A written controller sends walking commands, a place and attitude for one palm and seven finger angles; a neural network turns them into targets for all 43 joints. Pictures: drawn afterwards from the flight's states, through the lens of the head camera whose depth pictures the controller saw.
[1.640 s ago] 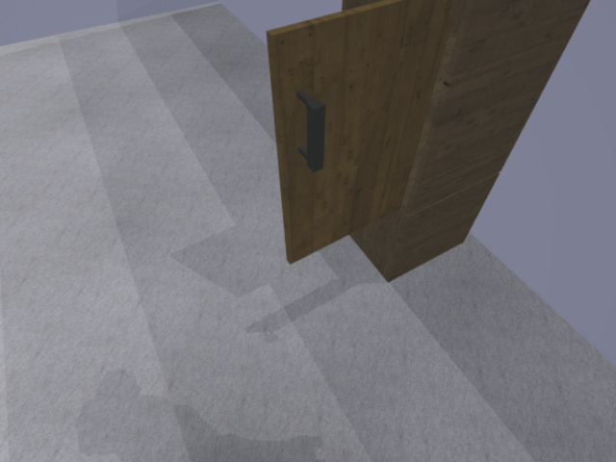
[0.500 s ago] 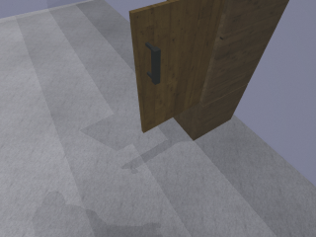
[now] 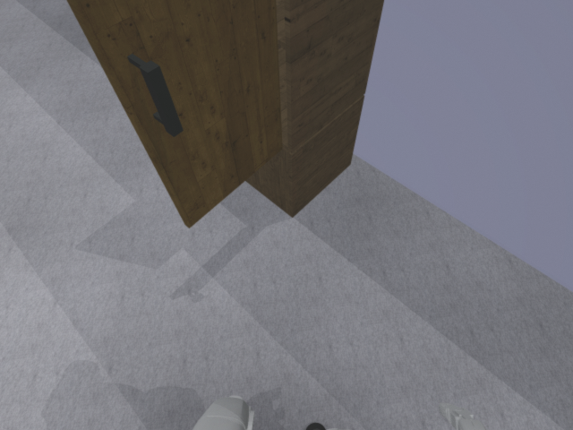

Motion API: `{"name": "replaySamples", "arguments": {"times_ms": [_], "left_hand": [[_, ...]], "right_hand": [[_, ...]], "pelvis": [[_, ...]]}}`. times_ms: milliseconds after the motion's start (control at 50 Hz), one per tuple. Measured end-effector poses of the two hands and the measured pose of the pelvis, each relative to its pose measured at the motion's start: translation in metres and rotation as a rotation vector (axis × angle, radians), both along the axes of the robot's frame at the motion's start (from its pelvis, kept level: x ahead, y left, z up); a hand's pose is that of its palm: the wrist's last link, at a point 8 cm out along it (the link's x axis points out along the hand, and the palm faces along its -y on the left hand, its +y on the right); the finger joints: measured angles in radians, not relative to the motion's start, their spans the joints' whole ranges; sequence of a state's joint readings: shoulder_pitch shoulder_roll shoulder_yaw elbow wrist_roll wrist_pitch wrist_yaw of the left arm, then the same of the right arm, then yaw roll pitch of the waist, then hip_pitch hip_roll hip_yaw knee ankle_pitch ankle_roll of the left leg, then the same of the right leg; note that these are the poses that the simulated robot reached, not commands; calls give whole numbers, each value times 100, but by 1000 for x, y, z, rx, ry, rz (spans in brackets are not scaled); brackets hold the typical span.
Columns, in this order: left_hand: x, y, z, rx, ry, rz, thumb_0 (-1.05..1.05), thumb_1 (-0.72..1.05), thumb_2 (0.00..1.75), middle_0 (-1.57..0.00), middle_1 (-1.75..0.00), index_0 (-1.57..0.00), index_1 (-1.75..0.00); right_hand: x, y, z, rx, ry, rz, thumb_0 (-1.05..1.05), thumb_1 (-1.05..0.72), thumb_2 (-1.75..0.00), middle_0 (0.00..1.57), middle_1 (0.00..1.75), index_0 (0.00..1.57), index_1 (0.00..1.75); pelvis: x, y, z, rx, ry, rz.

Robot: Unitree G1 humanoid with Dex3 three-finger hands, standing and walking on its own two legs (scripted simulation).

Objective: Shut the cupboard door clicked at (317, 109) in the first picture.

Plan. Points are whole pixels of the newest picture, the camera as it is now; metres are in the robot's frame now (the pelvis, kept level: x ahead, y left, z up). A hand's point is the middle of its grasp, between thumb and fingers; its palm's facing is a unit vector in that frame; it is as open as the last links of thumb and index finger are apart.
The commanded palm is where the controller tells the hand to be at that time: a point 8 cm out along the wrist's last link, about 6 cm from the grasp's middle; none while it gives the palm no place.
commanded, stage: walk to a spot facing it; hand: left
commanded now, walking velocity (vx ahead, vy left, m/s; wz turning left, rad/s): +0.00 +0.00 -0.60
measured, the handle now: (155, 96) +0.59 +0.28 +0.07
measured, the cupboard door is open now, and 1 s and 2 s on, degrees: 92 92 92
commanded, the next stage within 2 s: none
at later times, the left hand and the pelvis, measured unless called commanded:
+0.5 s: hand (176, 406) +0.15 +0.20 -0.18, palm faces -0.24 -0.92 -0.31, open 7.4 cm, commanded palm none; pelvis +0.00 +0.00 -0.03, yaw -16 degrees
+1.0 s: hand (254, 365) +0.22 +0.08 -0.17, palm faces -0.54 -0.80 -0.25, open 7.4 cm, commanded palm none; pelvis +0.01 -0.03 -0.02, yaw -35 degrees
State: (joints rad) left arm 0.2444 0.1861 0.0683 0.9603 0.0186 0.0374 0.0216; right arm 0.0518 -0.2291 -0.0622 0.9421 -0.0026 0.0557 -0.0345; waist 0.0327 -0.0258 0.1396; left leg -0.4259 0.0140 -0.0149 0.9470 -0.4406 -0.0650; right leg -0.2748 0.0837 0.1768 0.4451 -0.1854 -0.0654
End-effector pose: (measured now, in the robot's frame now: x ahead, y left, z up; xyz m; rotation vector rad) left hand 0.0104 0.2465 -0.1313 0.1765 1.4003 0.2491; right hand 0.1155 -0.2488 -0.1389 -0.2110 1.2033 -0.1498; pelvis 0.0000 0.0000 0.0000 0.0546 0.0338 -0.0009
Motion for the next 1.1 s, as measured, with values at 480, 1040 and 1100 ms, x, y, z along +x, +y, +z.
{"name": "replaySamples", "arguments": {"times_ms": [480, 1040, 1100], "left_hand": [[141, 4, -9, 32, -207, -369, 1, 91, 90, -20, -30, -20, -30], [224, -122, -4, -67, -211, -736, 1, 91, 90, -20, -30, -20, -30], [218, -124, 0, -54, -147, -749, 1, 90, 90, -20, -30, -20, -30]], "right_hand": [[-112, -27, -21, -34, 27, -279, 0, -90, -90, 21, 30, 21, 30], [-224, -28, -15, 20, 96, -659, 1, -91, -90, 20, 30, 20, 30], [-200, -45, -2, 9, 35, -682, 1, -91, -90, 20, 30, 20, 30]], "pelvis": [[-3, -1, -28, -66, -20, -276], [16, -39, -17, -60, -4, -623], [28, -47, -8, -44, 0, -667]]}}
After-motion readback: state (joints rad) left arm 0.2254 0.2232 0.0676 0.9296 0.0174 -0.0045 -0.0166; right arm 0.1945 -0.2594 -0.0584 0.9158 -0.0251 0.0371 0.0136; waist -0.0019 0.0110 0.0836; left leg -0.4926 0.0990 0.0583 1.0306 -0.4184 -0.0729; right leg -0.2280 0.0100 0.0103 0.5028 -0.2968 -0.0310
